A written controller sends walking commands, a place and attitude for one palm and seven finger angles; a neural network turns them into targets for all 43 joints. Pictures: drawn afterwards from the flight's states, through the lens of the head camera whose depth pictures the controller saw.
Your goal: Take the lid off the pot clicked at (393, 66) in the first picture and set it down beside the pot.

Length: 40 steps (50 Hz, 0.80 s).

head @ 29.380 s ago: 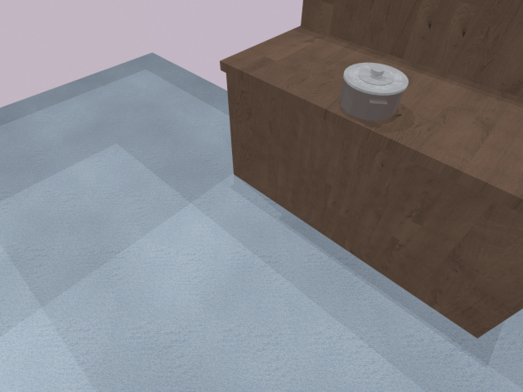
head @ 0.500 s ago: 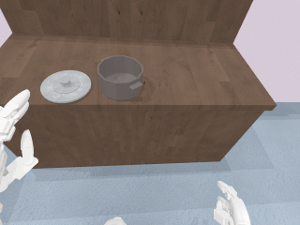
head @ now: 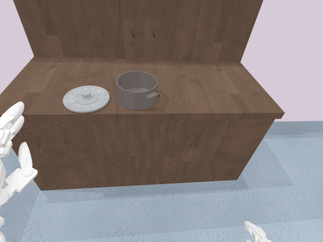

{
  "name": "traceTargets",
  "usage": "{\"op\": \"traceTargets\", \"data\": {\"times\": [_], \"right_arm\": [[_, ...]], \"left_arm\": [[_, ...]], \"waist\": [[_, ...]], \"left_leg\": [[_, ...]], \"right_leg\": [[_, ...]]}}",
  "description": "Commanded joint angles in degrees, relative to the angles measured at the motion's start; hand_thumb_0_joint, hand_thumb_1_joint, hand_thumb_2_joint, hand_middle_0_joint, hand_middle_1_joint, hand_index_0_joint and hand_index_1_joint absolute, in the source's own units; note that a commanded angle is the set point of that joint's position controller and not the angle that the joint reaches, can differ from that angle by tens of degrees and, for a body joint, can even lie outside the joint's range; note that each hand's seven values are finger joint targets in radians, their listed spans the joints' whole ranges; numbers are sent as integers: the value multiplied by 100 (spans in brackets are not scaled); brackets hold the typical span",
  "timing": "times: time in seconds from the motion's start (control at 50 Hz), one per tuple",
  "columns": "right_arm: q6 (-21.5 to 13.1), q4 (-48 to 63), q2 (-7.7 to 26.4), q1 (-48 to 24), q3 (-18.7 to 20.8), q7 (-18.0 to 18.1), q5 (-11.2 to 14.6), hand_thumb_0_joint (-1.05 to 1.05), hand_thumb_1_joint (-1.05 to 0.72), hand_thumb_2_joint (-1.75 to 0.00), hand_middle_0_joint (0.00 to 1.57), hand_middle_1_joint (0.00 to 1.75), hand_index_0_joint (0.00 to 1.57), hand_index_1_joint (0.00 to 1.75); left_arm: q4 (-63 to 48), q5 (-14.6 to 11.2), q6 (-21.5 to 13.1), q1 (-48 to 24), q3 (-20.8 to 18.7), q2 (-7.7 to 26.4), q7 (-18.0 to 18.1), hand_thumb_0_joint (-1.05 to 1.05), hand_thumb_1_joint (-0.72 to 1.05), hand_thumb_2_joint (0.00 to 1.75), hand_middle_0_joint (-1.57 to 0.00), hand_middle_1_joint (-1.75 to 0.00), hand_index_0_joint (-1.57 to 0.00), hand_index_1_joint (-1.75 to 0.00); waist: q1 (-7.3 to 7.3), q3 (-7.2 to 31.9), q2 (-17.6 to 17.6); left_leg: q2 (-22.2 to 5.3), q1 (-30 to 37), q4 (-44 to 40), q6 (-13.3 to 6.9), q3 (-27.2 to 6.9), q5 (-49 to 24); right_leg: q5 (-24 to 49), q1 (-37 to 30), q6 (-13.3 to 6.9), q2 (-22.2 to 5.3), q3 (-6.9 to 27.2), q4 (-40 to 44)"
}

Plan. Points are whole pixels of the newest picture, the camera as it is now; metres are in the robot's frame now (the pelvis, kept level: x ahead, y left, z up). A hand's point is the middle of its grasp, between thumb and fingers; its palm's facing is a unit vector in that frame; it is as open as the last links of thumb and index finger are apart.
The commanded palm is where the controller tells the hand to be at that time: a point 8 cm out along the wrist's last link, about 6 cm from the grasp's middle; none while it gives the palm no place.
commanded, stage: stop stepping back and stand still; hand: left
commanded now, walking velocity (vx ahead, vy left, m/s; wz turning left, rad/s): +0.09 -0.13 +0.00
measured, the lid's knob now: (86, 93) +0.74 +0.36 -0.05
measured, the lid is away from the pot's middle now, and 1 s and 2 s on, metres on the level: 0.23 0.23 0.23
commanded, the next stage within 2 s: let the arm hang, fingers relaxed in 0.96 s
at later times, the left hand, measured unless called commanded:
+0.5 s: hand (42, 192) +0.20 +0.26 +0.09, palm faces +0.26 -0.88 -0.40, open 7.4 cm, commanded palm none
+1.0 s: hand out of the picture -0.08 +0.19 -0.15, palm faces +0.08 -0.97 -0.24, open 7.3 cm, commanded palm none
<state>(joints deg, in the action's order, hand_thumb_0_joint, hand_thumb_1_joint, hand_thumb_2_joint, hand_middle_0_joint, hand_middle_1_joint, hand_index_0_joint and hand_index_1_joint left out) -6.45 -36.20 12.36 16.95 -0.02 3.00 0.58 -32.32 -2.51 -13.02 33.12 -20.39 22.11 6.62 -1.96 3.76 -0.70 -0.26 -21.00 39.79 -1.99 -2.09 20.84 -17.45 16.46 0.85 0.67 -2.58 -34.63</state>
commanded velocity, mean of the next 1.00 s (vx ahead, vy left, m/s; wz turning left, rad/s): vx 0.03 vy -0.01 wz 0.00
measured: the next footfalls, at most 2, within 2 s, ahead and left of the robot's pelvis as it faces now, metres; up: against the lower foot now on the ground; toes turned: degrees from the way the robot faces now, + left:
none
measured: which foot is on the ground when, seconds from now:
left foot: down 0.00-1.00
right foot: down 0.00-1.00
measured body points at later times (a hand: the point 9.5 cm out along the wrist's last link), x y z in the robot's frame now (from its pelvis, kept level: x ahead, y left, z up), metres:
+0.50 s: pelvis -0.02 +0.01 +0.01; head -0.04 +0.02 +0.46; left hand +0.18 +0.30 +0.11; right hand +0.12 -0.24 -0.08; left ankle +0.02 +0.10 -0.72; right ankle -0.04 -0.11 -0.71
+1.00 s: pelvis -0.01 +0.00 +0.02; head +0.02 +0.00 +0.47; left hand -0.08 +0.24 -0.13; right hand -0.02 -0.23 -0.14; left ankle +0.02 +0.10 -0.72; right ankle -0.03 -0.12 -0.72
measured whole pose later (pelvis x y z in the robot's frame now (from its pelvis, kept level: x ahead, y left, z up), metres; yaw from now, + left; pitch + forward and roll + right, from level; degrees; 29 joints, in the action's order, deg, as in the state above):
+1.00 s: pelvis -0.01 +0.00 +0.02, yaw +4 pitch +0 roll -1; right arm 1.4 -61.2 7.8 19.3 1.7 1.5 -0.5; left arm 64.1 0.3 1.3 20.7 -0.4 12.0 1.7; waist -0.2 -3.9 -0.5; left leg 2.5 -16.2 27.3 -1.4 -4.2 10.8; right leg -16.0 8.9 -1.0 2.2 1.2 -24.9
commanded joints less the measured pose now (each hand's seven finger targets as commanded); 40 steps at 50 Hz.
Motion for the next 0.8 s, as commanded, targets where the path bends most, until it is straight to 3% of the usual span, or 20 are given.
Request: {"op": "traceTargets", "data": {"times": [0.0, 0.02, 0.06, 0.14, 0.18, 0.22, 0.24, 0.28, 0.32, 0.38, 0.4, 0.42, 0.46, 0.54, 0.58, 0.62, 0.64, 0.7, 0.74, 0.78], "right_arm": [[-524, 1075, 678, -1118, 187, 41, 30, 0, -90, -90, 20, 30, 20, 30], [-560, 1167, 492, -1128, 176, 20, -22, 0, -90, -90, 20, 30, 20, 30], [-654, 1124, 470, -1049, 165, -104, -35, 0, -90, -90, 20, 30, 20, 30], [-569, 1010, 586, -912, 167, -41, -72, 0, -90, -90, 20, 30, 20, 30], [-467, 896, 576, -749, 236, 26, -124, 0, -90, -90, 20, 30, 20, 30], [-401, 790, 593, -660, 352, 45, -87, 0, -90, -90, 20, 30, 20, 30], [-344, 744, 579, -627, 352, 21, -74, 0, -90, -90, 20, 30, 20, 30], [-319, 815, 499, -750, 252, 19, -39, 0, -90, -90, 20, 30, 20, 30], [-371, 841, 529, -920, 157, 82, -41, 0, -90, -90, 20, 30, 20, 30], [-492, 991, 694, -1046, 218, 106, 34, 0, -90, -90, 20, 30, 20, 30], [-740, -563, 1483, -735, 700, -352, -47, 0, -90, -90, 20, 30, 20, 30], [-63, -517, 1268, -339, 584, -369, -71, 0, -90, -90, 20, 30, 20, 30], [186, -273, 1055, -298, 481, -290, -228, 0, -90, -90, 20, 30, 20, 30], [341, -502, 1002, -449, 443, -207, -259, 0, -90, -90, 20, 30, 20, 30], [393, -661, 687, -613, 379, -210, -154, 0, -90, -90, 20, 30, 20, 30], [506, -862, 466, -505, 341, -227, -125, 0, -90, -90, 20, 30, 20, 30], [553, -1029, 427, -397, 343, -216, -121, 0, -90, -90, 20, 30, 20, 30], [586, -1446, 386, -111, 316, -181, -111, 0, -90, -90, 20, 30, 20, 30], [590, -1620, 388, -4, 316, -137, -162, 0, -90, -90, 20, 30, 20, 30], [588, -1731, 420, 55, 318, -108, -144, 0, -90, -90, 20, 30, 20, 30]], "left_arm": [[-1092, 8, -294, -317, -659, 1114, 28, 0, 90, 90, -20, -30, -20, -30], [-1377, 56, -256, -346, -680, 1062, 26, 0, 90, 90, -20, -30, -20, -30], [-1464, 40, -190, 150, -527, 963, 30, 0, 90, 90, -20, -30, -20, -30], [-1600, 142, -135, 328, -592, 1147, 104, 0, 90, 90, -20, -30, -20, -30], [-1351, 106, -181, -73, -788, 1267, 114, 0, 90, 90, -20, -30, -20, -30], [-1115, 75, -170, -124, -721, 1155, 131, 0, 90, 90, -20, -30, -20, -30], [-930, 53, -167, -184, -620, 1000, 133, 0, 90, 90, -20, -30, -20, -30], [-809, 9, -183, -309, -563, 910, 140, 0, 90, 90, -20, -30, -20, -30], [-892, 54, -242, -504, -365, 714, 132, 0, 90, 90, -20, -30, -20, -30], [-1098, 35, -314, -215, -447, 820, 149, 0, 90, 90, -20, -30, -20, -30], [3645, 680, 586, -856, 1596, -165, -461, 0, 90, 90, -20, -30, -20, -30], [3899, 569, 1116, -1066, 1179, -252, -598, 0, 90, 90, -20, -30, -20, -30], [4311, 489, 1267, -1238, 1397, -503, -632, 0, 90, 90, -20, -30, -20, -30], [5823, 419, 1265, -1658, 1567, -399, -590, 0, 90, 90, -20, -30, -20, -30], [6622, 421, 1274, -1613, 1591, -98, -554, 0, 90, 90, -20, -30, -20, -30], [7177, 386, 1272, -1922, 1696, 76, -548, 0, 90, 90, -20, -30, -20, -30], [7431, 355, 1247, -2092, 1745, 48, -539, 0, 90, 90, -20, -30, -20, -30], [8056, 305, 1236, -2107, 1830, -159, -530, 0, 90, 90, -20, -30, -20, -30], [8396, 293, 1282, -1758, 1790, -357, -527, 0, 90, 90, -20, -30, -20, -30], [8702, 289, 1303, -1495, 1835, -448, -540, 0, 90, 90, -20, -30, -20, -30]], "waist": [[77, -464, -1739], [117, -675, -1910], [220, -555, -883], [144, -204, -655], [66, -160, -161], [65, -383, 782], [9, -518, 789], [-28, -651, 581], [-42, -786, 141], [165, -340, -282], [-260, -532, -407], [-50, -412, -447], [-9, -99, 14], [266, 242, 22], [328, 90, 27], [130, -320, 226], [52, -454, 501], [-43, -702, -119], [91, -487, -980], [183, -336, -827]], "left_leg": [[-1229, -777, -3589, -314, -2176, 3242], [-1290, -1024, -3852, -338, -2476, 3237], [-1230, -809, -3327, -540, -1903, 2016], [-502, -455, -2206, -136, -663, 1167], [-110, -223, -986, -19, -138, 666], [184, -129, 914, 101, 109, 319], [147, -152, 1358, 91, 100, 30], [-162, -53, 282, -2, -57, 141], [-188, 749, -1370, -75, -40, -125], [-779, 657, -2076, -288, -905, -420], [-884, 207, -1567, -364, -1492, -1165], [-1041, 204, -1690, -549, -1767, -1998], [-1335, 283, -1937, -960, -2435, -1699], [-912, 781, -1481, -719, -1484, -3469], [-200, 102, -1184, -190, -740, -1999], [152, 192, -964, 43, -328, -739], [157, 401, -814, 77, -248, -791], [-91, 878, -1226, 25, -488, -1073], [-317, 674, -1743, -114, -874, -753], [-451, 566, -2070, -205, -1116, -435]], "right_leg": [[-1139, -30, 25, 424, 49, -1325], [-981, -13, -31, 423, 252, -1819], [-950, -410, -125, 194, 325, -952], [-393, -1336, -282, 74, 288, 1415], [-661, -815, -669, -536, 1043, 1829], [-2693, 383, -1167, -1541, 2642, 2748], [-2369, 561, -1294, -1692, 2717, 2727], [-1391, 356, -1128, -1613, 2111, 2321], [-970, 467, -638, -947, 1156, 1721], [176, -392, -95, -151, 505, 1037], [76, 641, -205, -335, 125, -89], [-241, 651, -162, -179, 154, -646], [-1324, 866, -153, -58, 461, -1414], [-329, -98, -134, 2, 521, -182], [860, -997, -303, -418, 1167, 886], [433, -416, -691, -966, 1790, 1537], [374, -201, -762, -1002, 1847, 1735], [116, 159, -642, -602, 1354, 1669], [109, -283, -512, -300, 931, 1288], [179, -616, -434, -198, 723, 1178]]}}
